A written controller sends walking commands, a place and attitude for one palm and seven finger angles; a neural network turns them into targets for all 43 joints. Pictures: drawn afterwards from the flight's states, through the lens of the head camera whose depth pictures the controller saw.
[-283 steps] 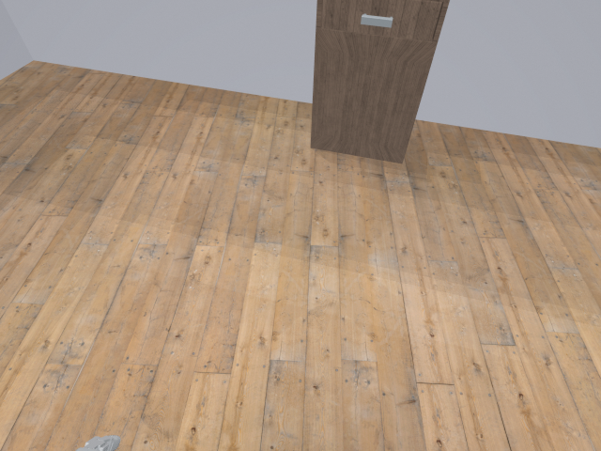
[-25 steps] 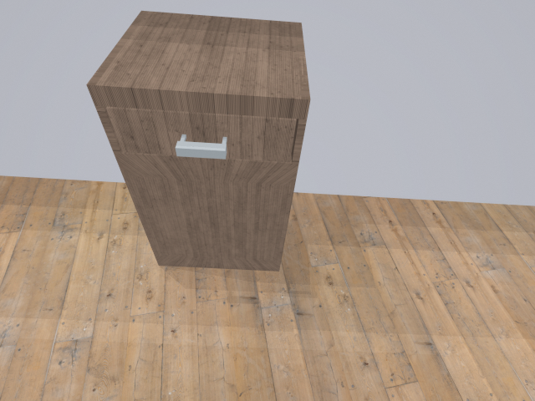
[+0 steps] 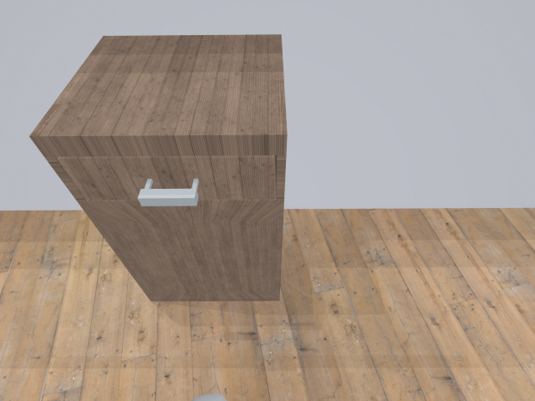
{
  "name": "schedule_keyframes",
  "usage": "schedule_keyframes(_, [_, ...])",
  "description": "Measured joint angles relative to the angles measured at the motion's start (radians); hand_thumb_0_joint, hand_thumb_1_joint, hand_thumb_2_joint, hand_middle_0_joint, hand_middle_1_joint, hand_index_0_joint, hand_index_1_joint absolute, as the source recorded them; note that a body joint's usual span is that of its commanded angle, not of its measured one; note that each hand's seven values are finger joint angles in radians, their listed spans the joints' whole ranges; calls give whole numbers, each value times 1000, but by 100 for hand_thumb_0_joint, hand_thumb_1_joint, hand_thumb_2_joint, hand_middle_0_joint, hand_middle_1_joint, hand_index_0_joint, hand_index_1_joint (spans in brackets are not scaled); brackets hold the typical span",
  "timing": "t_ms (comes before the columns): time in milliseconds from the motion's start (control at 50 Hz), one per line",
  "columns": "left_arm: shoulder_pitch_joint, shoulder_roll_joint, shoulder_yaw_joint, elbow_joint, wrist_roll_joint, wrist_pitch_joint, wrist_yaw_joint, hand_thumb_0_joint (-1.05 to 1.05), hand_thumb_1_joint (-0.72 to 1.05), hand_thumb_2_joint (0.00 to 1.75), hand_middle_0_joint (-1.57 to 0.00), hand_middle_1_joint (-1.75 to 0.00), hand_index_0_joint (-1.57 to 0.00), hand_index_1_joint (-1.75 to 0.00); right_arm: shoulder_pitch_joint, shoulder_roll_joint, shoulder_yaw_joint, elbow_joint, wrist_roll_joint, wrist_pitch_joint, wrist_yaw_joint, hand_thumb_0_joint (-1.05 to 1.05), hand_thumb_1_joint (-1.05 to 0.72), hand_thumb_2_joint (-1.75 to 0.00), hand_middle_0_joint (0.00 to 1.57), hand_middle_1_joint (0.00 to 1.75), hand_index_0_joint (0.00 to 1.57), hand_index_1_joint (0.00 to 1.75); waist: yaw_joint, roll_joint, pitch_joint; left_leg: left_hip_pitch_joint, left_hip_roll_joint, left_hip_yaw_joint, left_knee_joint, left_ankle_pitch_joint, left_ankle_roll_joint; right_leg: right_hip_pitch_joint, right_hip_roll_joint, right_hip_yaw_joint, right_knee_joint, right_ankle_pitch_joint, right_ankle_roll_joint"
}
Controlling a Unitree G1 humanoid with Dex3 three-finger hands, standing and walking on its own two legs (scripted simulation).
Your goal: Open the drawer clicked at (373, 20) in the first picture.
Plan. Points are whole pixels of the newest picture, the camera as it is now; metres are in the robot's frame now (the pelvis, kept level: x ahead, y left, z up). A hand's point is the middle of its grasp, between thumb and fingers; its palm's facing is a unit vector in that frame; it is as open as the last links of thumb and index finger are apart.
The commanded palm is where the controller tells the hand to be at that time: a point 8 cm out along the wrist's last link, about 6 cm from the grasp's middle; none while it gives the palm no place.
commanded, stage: come to a stop and stand still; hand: left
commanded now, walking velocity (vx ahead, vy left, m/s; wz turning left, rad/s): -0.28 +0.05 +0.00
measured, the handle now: (170, 190) +0.54 +0.25 -0.07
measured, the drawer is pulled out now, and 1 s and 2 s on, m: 0.00 0.00 0.00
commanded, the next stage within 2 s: look again from close up in 1.86 s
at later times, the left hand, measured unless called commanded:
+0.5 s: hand out of the picture +0.04 +0.19 -0.18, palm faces -0.01 -0.96 -0.29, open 7.4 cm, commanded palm none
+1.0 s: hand out of the picture +0.01 +0.13 -0.18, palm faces -0.01 -0.98 -0.19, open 7.4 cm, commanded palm none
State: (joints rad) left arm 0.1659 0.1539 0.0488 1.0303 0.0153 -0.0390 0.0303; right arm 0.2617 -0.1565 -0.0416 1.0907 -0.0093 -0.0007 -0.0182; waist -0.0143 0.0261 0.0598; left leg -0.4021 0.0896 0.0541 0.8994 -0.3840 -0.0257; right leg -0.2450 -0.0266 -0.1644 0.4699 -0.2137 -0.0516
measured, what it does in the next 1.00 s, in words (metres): steps on the spot: left foot, then right foot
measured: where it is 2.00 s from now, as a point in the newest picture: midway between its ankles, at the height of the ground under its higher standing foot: outside the picture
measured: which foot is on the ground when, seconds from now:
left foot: up 0.00-0.10, down 0.12-1.00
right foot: down 0.00-0.14, up 0.16-0.42, down 0.44-1.00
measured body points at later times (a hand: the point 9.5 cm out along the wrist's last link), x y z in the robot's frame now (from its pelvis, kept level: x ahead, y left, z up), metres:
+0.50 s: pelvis +0.00 -0.01 -0.02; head +0.03 -0.03 +0.43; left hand +0.04 +0.24 -0.16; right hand +0.10 -0.25 -0.17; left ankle +0.06 +0.12 -0.73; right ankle -0.02 -0.13 -0.74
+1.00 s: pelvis +0.00 -0.05 -0.01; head +0.00 -0.05 +0.44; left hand +0.01 +0.18 -0.16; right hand -0.05 -0.26 -0.17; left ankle +0.05 +0.09 -0.74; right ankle -0.02 -0.13 -0.74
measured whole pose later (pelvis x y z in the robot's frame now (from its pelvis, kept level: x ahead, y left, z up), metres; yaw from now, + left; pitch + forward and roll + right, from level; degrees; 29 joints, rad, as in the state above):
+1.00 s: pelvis +0.00 -0.05 -0.01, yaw -1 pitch +0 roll +0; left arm 0.33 0.15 0.00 1.04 0.01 0.01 0.02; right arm 0.38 -0.15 0.00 1.07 -0.02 0.02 -0.01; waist -0.02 0.01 0.01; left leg -0.32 0.04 0.02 0.52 -0.20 -0.02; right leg -0.22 0.03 -0.05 0.55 -0.33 -0.05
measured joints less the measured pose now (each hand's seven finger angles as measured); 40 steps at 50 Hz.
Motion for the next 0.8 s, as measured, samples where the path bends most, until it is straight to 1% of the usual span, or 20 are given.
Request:
schedule_keyframes(80, [18,10,-7,11,2,36,0,-1,94,90,-21,-30,-20,-30,-62,-22,-3,-34,3,14,-6,1,-93,-90,20,29,20,30,18,-4,7,33,-14,2,-212,78,-11,15,1,7,23,-30,16])
schedule_keyframes(120, [32,15,-6,11,-1,53,0,-1,93,90,-21,-30,-20,-30,-78,-32,-4,-51,2,14,-3,1,-93,-90,20,29,20,30,24,-4,12,77,-16,10,-317,194,0,8,2,8,76,-67,28])
schedule_keyframes(160, [35,31,-3,10,-5,72,2,-1,92,90,-20,-30,-20,-30,-95,-22,-2,-61,-3,15,-3,1,-93,-90,20,29,20,30,33,-39,22,89,-33,26,-314,159,25,-11,-17,25,141,-122,41])
schedule_keyframes(200, [36,44,0,6,-9,87,4,0,92,90,-20,-30,-20,-30,-111,-11,5,-76,-7,17,-6,1,-92,-90,20,29,20,30,41,-61,28,93,-41,38,-328,146,38,-60,-9,71,281,-250,49])
schedule_keyframes(220, [36,48,2,4,-9,91,4,0,92,90,-20,-30,-20,-30,-120,-7,7,-83,-9,18,-8,1,-92,-90,20,29,20,30,42,-62,31,95,-42,39,-342,152,41,-85,0,92,360,-285,51])
schedule_keyframes(260, [37,52,5,0,-9,92,1,0,91,90,-20,-30,-20,-30,-138,-3,10,-93,-11,23,-11,1,-92,-90,20,29,20,30,43,-58,37,97,-39,39,-372,173,41,-123,15,121,478,-307,57])
schedule_keyframes(300, [43,55,7,-6,-9,92,-3,0,91,90,-20,-30,-20,-30,-155,0,11,-101,-11,27,-11,1,-91,-90,20,30,20,30,44,-54,40,98,-35,44,-396,191,38,-137,18,137,527,-306,65])
schedule_keyframes(340, [47,56,7,-11,-8,95,-6,0,91,90,-20,-30,-20,-30,-167,0,8,-108,-11,27,-9,1,-91,-90,20,30,20,30,41,-46,40,97,-30,46,-412,205,32,-126,12,141,501,-309,70])
schedule_keyframes(400, [50,52,3,-15,-8,94,-9,0,91,90,-20,-30,-20,-30,-172,-6,2,-111,-11,28,-5,1,-91,-90,20,30,20,30,35,-28,37,91,-23,46,-418,218,19,-73,-2,136,361,-290,69])
schedule_keyframes(420, [56,51,-5,-20,-8,85,-4,0,91,90,-20,-30,-20,-30,-167,-12,0,-113,-5,27,-2,1,-91,-90,20,30,20,30,37,-19,27,73,-16,44,-397,213,12,-49,-1,140,269,-234,65])
schedule_keyframes(440, [75,57,-12,-39,-3,74,1,0,91,90,-20,-30,-20,-30,-156,-13,-3,-126,0,28,4,1,-91,-90,20,30,20,30,40,-31,6,39,-19,55,-353,195,13,-32,-14,166,166,-138,54])
schedule_keyframes(460, [85,58,-14,-48,2,62,5,0,91,90,-20,-30,-20,-30,-148,-19,-6,-141,0,30,11,1,-90,-90,20,30,20,30,43,-32,-1,3,-17,54,-289,146,11,-38,-15,176,152,-135,51])
schedule_keyframes(480, [86,47,-20,-51,8,55,8,0,91,90,-20,-30,-20,-30,-141,-31,-10,-155,-2,35,16,1,-90,-90,20,30,20,30,38,-9,6,-16,-15,28,-233,82,14,-48,-1,169,186,-152,50])
schedule_keyframes(500, [89,35,-26,-56,13,51,7,0,91,90,-20,-30,-20,-30,-130,-43,-15,-164,-4,36,19,1,-91,-90,20,30,20,30,28,14,10,-27,-21,4,-183,35,19,-47,9,156,210,-170,49])
schedule_keyframes(540, [102,19,-29,-69,14,43,9,0,91,90,-20,-30,-20,-30,-101,-53,-17,-170,-2,38,19,1,-91,-90,20,30,20,30,15,30,6,-26,-43,-9,-122,-11,32,-36,17,139,231,-190,46])
schedule_keyframes(560, [109,16,-30,-76,13,42,12,0,90,90,-20,-30,-20,-30,-84,-52,-16,-171,-1,37,17,1,-91,-90,20,30,20,30,11,27,1,-8,-53,-4,-136,-1,37,-30,18,135,238,-196,44])
schedule_keyframes(600, [115,16,-31,-85,8,49,13,0,90,90,-20,-30,-20,-30,-51,-44,-8,-166,-2,28,14,1,-91,-90,20,30,20,30,4,11,-9,28,-65,-1,-196,114,45,-24,19,129,259,-208,43])
schedule_keyframes(680, [105,12,-37,-82,0,69,6,1,90,90,-20,-30,-20,-30,6,-24,12,-143,-12,26,13,1,-91,-90,20,29,20,30,8,-11,-30,43,-62,3,-221,109,40,-17,25,135,241,-204,31])
schedule_keyframes(720, [106,9,-39,-80,1,62,1,1,91,90,-20,-30,-20,-30,23,-17,19,-127,-13,34,13,1,-91,-90,20,29,20,30,9,-9,-37,44,-59,-1,-249,120,38,-15,30,131,207,-158,25])
schedule_keyframes(800, [132,13,-44,-64,-1,52,-7,1,92,90,-20,-30,-20,-30,53,-7,23,-100,-14,42,16,1,-91,-90,20,30,20,30,1,-15,-54,47,-64,-16,-300,110,38,-13,36,126,153,-135,12])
